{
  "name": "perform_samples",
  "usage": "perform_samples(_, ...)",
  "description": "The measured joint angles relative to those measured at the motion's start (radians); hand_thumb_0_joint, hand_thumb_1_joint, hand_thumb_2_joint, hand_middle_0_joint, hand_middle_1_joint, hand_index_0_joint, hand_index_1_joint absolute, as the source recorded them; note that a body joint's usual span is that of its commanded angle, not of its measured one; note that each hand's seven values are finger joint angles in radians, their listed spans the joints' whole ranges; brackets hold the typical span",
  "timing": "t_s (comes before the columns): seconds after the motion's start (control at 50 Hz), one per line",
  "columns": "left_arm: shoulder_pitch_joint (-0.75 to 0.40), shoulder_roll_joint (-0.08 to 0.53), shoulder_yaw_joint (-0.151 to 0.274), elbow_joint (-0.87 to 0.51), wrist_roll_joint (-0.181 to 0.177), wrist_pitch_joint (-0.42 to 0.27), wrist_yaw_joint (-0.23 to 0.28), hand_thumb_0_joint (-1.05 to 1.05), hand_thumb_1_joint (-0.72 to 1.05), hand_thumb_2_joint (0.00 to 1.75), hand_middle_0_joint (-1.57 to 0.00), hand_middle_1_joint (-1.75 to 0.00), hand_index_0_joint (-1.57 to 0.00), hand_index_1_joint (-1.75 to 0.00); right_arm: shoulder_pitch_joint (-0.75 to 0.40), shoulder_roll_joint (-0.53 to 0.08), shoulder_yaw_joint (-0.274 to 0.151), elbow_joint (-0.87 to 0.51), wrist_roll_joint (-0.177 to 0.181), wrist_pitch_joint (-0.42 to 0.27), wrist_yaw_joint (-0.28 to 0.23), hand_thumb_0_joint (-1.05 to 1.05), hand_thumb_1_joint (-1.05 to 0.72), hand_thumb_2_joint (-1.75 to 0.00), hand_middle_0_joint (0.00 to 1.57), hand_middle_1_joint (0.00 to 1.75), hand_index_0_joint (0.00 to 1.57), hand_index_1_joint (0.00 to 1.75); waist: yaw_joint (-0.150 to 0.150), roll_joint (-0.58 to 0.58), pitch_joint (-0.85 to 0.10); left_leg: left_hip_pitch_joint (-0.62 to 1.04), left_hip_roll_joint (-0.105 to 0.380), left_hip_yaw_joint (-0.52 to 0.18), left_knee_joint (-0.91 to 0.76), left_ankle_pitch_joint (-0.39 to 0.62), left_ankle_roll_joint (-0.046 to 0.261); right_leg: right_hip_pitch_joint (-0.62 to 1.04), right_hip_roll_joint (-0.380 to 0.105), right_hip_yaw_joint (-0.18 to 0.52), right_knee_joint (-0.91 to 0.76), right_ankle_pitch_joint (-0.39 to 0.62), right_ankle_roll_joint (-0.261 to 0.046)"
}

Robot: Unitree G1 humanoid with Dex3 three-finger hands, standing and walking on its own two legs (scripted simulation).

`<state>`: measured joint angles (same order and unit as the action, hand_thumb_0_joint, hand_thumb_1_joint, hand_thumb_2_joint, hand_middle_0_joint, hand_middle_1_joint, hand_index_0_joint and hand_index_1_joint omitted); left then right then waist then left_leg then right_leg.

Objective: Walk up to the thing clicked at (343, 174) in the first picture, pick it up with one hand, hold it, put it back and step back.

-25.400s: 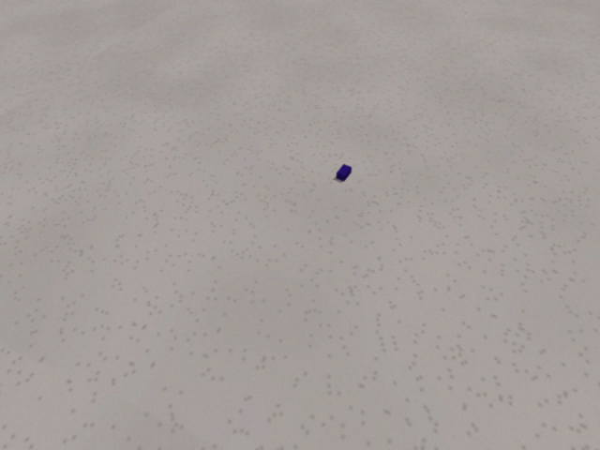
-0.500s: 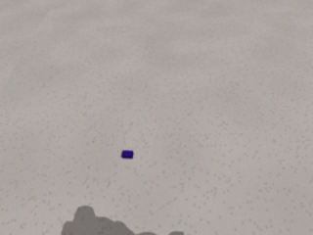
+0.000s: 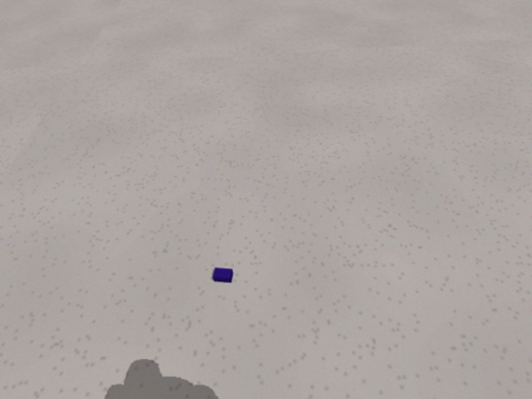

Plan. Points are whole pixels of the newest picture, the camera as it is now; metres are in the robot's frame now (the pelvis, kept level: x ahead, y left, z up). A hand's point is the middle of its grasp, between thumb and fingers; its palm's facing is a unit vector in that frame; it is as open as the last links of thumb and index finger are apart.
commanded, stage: walk up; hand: left
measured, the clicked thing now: (223, 275) +0.73 +0.25 -0.76
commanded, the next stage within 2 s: none
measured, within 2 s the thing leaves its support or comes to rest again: neither
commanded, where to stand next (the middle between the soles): +0.34 +0.01 m, yaw -1 degrees
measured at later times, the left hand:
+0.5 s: hand (108, 371) +0.20 +0.32 -0.16, palm faces -0.11 -0.94 -0.34, open 7.4 cm
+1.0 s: hand (178, 281) +0.38 +0.23 -0.17, palm faces -0.07 -0.94 -0.33, open 7.4 cm
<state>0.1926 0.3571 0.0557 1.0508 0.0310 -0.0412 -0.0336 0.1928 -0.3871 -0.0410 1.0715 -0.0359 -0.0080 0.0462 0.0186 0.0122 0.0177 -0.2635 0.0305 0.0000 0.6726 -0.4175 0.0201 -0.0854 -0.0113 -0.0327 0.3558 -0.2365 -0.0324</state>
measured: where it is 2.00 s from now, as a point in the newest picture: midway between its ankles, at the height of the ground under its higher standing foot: outside the picture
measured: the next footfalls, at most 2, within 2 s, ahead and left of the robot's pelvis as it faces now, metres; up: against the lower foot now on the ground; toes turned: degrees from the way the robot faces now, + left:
left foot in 0.12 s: +0.14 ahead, +0.15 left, +0.00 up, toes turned +3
right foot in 0.62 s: +0.28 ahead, -0.13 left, +0.00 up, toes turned -5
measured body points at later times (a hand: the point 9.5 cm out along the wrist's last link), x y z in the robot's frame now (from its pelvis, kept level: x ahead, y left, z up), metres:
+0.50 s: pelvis +0.14 +0.05 +0.00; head +0.16 +0.06 +0.45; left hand +0.21 +0.37 -0.13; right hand +0.14 -0.27 -0.11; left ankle +0.10 +0.15 -0.74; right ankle +0.25 -0.13 -0.70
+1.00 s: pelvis +0.24 +0.00 -0.03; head +0.28 +0.00 +0.42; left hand +0.39 +0.28 -0.14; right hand +0.28 -0.33 -0.14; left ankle +0.29 +0.12 -0.75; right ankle +0.29 -0.11 -0.74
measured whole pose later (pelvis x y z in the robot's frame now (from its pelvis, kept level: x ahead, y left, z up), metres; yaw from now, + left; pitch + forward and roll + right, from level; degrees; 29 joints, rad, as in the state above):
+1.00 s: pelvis +0.24 +0.00 -0.03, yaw -3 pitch -3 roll +0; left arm 0.12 0.36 0.02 0.84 0.00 0.02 -0.01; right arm 0.26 -0.39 -0.03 0.91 -0.01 -0.02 -0.02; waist -0.01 -0.01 0.13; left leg -0.33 0.01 0.01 0.67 -0.28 0.00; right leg -0.36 -0.01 -0.07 0.68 -0.28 -0.04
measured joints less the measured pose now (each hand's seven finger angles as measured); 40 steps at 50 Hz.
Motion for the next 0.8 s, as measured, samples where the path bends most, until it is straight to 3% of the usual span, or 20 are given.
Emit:
perform_samples(0.08, 0.057, 0.021, 0.015, -0.025, 0.003, 0.002, -0.005, 0.0, 0.9, 0.9, -0.2, -0.3, -0.2, -0.3, 0.013, -0.03, -0.024, -0.032, -0.003, -0.012, 0.011, 0.0, -0.91, -0.9, 0.2, 0.3, 0.2, 0.3, 0.019, 0.01, 0.037, -0.06, 0.031, 0.002, -0.017, 0.0, 0.002, 0.042, -0.004, -0.002, -0.003, -0.028, 0.03)
perform_samples(0.12, 0.082, 0.041, 0.018, -0.031, 0.001, 0.016, -0.01, 0.0, 0.9, 0.9, -0.2, -0.3, -0.2, -0.3, 0.018, -0.035, -0.036, -0.054, -0.002, -0.025, 0.017, 0.0, -0.91, -0.9, 0.2, 0.3, 0.2, 0.3, 0.02, 0.002, 0.054, -0.052, 0.036, 0.008, -0.097, 0.099, -0.004, 0.039, -0.014, 0.002, 0.049, -0.071, 0.043)
perform_samples(0.14, 0.093, 0.053, 0.019, -0.033, 0.0, 0.025, -0.012, 0.0, 0.9, 0.9, -0.2, -0.3, -0.2, -0.3, 0.021, -0.032, -0.043, -0.066, -0.002, -0.034, 0.015, 0.0, -0.91, -0.9, 0.2, 0.3, 0.2, 0.3, 0.019, -0.015, 0.063, -0.041, 0.025, 0.02, -0.111, 0.195, -0.01, 0.025, -0.03, 0.01, 0.107, -0.11, 0.04)
perform_samples(0.16, 0.103, 0.065, 0.021, -0.033, -0.002, 0.035, -0.011, 0.0, 0.9, 0.9, -0.2, -0.3, -0.2, -0.3, 0.023, -0.025, -0.049, -0.078, -0.004, -0.044, 0.012, 0.0, -0.91, -0.9, 0.2, 0.3, 0.2, 0.3, 0.019, -0.04, 0.072, -0.033, 0.01, 0.041, -0.104, 0.23, -0.009, -0.007, -0.048, 0.028, 0.201, -0.155, 0.018)
perform_samples(0.22, 0.121, 0.076, 0.016, -0.028, -0.009, 0.058, -0.003, 0.01, 0.9, 0.9, -0.2, -0.3, -0.2, -0.3, 0.049, -0.003, -0.05, -0.108, -0.005, -0.056, 0.003, 0.0, -0.91, -0.9, 0.2, 0.3, 0.2, 0.3, -0.011, -0.065, 0.067, -0.012, -0.007, 0.056, -0.086, 0.17, 0.006, -0.151, 0.011, 0.106, 0.533, -0.245, -0.013)
perform_samples(0.28, 0.126, 0.081, 0.008, -0.043, -0.018, 0.05, -0.006, 0.01, 0.9, 0.9, -0.2, -0.3, -0.2, -0.3, 0.087, 0.012, -0.037, -0.119, 0.005, -0.05, -0.001, 0.0, -0.91, -0.9, 0.2, 0.3, 0.2, 0.3, -0.021, -0.073, 0.061, 0.052, -0.009, 0.063, -0.152, 0.17, 0.013, -0.26, 0.03, 0.104, 0.659, -0.18, -0.018)
perform_samples(0.44, 0.112, 0.079, 0.007, -0.094, -0.014, 0.046, -0.028, 0.0, 0.9, 0.9, -0.2, -0.3, -0.2, -0.3, 0.159, 0.024, -0.021, -0.16, 0.019, -0.069, -0.007, 0.0, -0.9, -0.9, 0.2, 0.3, 0.2, 0.3, -0.033, -0.073, 0.074, 0.202, -0.026, 0.092, -0.275, 0.15, 0.013, -0.389, -0.029, 0.12, 0.514, -0.01, 0.029)
perform_samples(0.56, 0.059, 0.063, 0.004, -0.128, -0.011, 0.046, -0.035, 0.01, 0.9, 0.9, -0.2, -0.3, -0.2, -0.3, 0.177, 0.012, -0.014, -0.197, 0.024, -0.064, -0.013, 0.0, -0.9, -0.9, 0.21, 0.3, 0.2, 0.3, -0.044, -0.052, 0.09, 0.251, -0.02, 0.112, -0.247, 0.068, -0.014, -0.368, -0.062, 0.065, 0.295, 0.079, 0.013)
perform_samples(0.62, 0.023, 0.048, 0.001, -0.143, -0.012, 0.032, -0.025, 0.0, 0.9, 0.9, -0.2, -0.3, -0.2, -0.3, 0.174, 0.004, -0.009, -0.212, 0.029, -0.047, -0.022, 0.0, -0.9, -0.9, 0.2, 0.3, 0.2, 0.3, -0.051, -0.036, 0.098, 0.242, -0.005, 0.116, -0.154, -0.016, -0.035, -0.309, -0.041, 0.028, 0.202, 0.127, 0.0)
perform_samples(0.66, -0.018, 0.014, 0.0, -0.15, -0.012, 0.019, -0.014, 0.0, 0.9, 0.9, -0.2, -0.3, -0.2, -0.3, 0.148, -0.006, -0.008, -0.208, 0.037, -0.032, -0.033, 0.0, -0.9, -0.9, 0.2, 0.3, 0.2, 0.3, -0.056, 0.022, 0.126, 0.195, 0.049, 0.091, -0.006, -0.05, -0.023, -0.293, 0.0, -0.003, 0.223, 0.102, 0.006)
perform_samples(0.74, -0.052, -0.016, -0.017, -0.206, -0.027, 0.01, 0.0, 0.0, 0.9, 0.9, -0.2, -0.3, -0.2, -0.3, 0.108, 0.012, 0.014, -0.211, 0.043, -0.013, -0.047, 0.0, -0.91, -0.9, 0.2, 0.3, 0.2, 0.3, -0.029, 0.0, 0.141, 0.02, -0.018, 0.009, 0.345, -0.137, -0.003, -0.277, -0.008, 0.015, 0.236, 0.063, -0.01)
perform_samples(0.8, -0.051, -0.034, -0.031, -0.221, -0.026, 0.018, 0.01, 0.0, 0.9, 0.9, -0.2, -0.3, -0.2, -0.3, 0.096, 0.008, 0.019, -0.213, 0.044, -0.016, -0.048, 0.0, -0.91, -0.9, 0.2, 0.3, 0.2, 0.3, -0.024, 0.001, 0.123, -0.068, -0.022, -0.022, 0.387, -0.105, -0.005, -0.251, -0.006, 0.013, 0.198, 0.065, -0.014)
